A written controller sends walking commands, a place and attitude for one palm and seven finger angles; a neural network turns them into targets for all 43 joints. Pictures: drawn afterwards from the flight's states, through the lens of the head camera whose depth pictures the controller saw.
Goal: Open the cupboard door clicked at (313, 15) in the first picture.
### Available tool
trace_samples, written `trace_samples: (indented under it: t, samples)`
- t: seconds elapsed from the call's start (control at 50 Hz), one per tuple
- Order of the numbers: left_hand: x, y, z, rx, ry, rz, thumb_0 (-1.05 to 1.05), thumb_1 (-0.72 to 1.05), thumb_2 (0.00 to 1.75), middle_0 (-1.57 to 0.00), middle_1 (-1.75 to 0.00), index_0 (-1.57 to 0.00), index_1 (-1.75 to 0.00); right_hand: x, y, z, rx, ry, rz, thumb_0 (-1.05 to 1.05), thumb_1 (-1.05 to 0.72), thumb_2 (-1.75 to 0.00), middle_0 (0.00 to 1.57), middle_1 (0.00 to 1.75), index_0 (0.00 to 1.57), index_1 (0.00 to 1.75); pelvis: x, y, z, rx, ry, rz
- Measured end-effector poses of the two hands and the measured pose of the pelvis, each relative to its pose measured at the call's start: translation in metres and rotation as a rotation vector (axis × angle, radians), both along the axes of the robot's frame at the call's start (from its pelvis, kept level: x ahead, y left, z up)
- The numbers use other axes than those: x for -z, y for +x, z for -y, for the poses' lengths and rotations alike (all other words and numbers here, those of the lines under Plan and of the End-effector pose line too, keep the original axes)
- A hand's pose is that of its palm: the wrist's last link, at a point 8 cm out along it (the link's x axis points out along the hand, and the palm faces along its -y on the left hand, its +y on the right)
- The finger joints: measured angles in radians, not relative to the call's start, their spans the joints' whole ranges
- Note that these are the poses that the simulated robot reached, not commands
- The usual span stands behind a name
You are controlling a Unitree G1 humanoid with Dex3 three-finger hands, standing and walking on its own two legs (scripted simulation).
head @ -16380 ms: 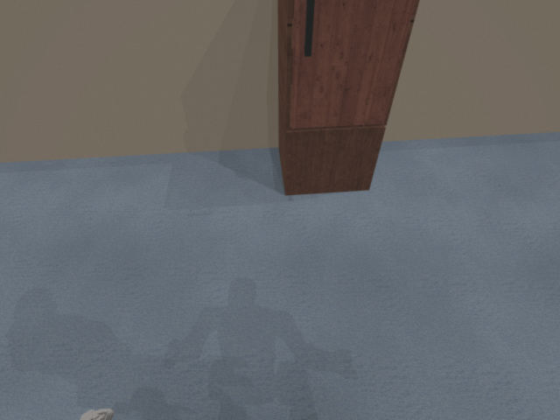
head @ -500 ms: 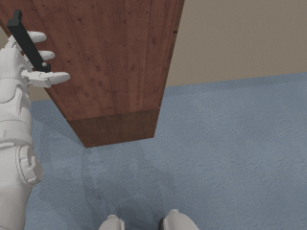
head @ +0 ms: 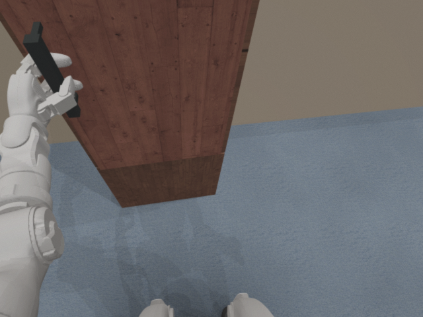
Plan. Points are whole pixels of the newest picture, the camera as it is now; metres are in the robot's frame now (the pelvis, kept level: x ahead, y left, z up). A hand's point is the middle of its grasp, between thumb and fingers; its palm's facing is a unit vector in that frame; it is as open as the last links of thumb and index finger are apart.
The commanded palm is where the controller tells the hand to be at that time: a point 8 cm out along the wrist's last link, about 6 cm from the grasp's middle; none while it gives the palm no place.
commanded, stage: pull the door open along its arc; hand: left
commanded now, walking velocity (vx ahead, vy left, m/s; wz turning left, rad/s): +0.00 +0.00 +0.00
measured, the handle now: (57, 74) +0.54 +0.26 +0.11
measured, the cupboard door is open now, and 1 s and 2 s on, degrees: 1 41 42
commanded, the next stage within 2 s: open thumb and fingers to let go in 1.02 s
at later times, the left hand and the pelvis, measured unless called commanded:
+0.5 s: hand (72, 123) +0.43 +0.21 +0.11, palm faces +0.06 -1.00 +0.00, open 6.0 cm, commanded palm +0.37 +0.26 +0.10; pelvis +0.01 +0.00 +0.01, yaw -1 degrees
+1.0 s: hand (151, 197) +0.29 +0.08 +0.11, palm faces +0.44 -0.90 -0.02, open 6.2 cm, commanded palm +0.22 +0.11 +0.10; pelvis +0.02 -0.03 +0.02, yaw +3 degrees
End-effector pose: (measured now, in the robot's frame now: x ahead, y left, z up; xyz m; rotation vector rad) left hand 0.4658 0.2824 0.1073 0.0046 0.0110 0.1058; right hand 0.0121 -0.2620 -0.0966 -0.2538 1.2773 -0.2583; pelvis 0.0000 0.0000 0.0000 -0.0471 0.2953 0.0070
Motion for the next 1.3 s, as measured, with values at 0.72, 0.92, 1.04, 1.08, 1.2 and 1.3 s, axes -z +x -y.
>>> trace_samples:
  t: [0.72,0.92,1.04,1.08,1.2,1.3]
  samples:
    - [0.003,-0.139,0.079,-0.257,-0.069,0.051,0.01,0.7,0.77,-0.32,-1.34,-0.34,-1.27,-0.026,0.146,-0.027,-0.173,0.138,0.423,0.01,-0.91,-0.9,0.2,0.3,0.2,0.3,-0.017,0.016,0.005,0.003,0.033,0.131]
    - [-0.004,-0.199,0.143,-0.393,-0.034,-0.013,0.01,0.69,0.76,-0.3,-1.31,-0.34,-1.31,-0.047,0.202,-0.048,-0.288,0.176,0.53,0.01,-0.91,-0.9,0.2,0.3,0.21,0.3,-0.021,0.02,0.019,-0.033,0.046,0.206]
    - [-0.007,-0.222,0.172,-0.319,0.019,-0.027,0.01,0.68,0.74,-0.31,-1.31,-0.34,-1.33,-0.049,0.208,-0.043,-0.295,0.194,0.538,0.01,-0.9,-0.9,0.21,0.3,0.21,0.3,-0.021,0.024,0.03,-0.042,0.05,0.236]
    - [-0.007,-0.227,0.179,-0.305,0.025,-0.03,0.01,0.68,0.73,-0.31,-1.32,-0.35,-1.33,-0.047,0.208,-0.039,-0.295,0.197,0.537,0.01,-0.9,-0.9,0.21,0.3,0.21,0.3,-0.021,0.024,0.034,-0.048,0.05,0.245]
    - [-0.005,-0.223,0.182,-0.37,0.029,-0.031,0.0,0.67,0.77,-0.34,-1.32,-0.36,-1.34,-0.035,0.201,-0.025,-0.307,0.169,0.493,0.01,-0.91,-0.9,0.2,0.3,0.21,0.3,-0.019,0.018,0.043,-0.066,0.058,0.254]
    - [-0.004,-0.221,0.183,-0.403,0.022,-0.029,0.0,0.61,0.77,-0.36,-1.32,-0.38,-1.33,-0.031,0.189,-0.015,-0.293,0.157,0.467,0.01,-0.91,-0.9,0.2,0.3,0.2,0.3,-0.02,0.013,0.05,-0.067,0.066,0.251]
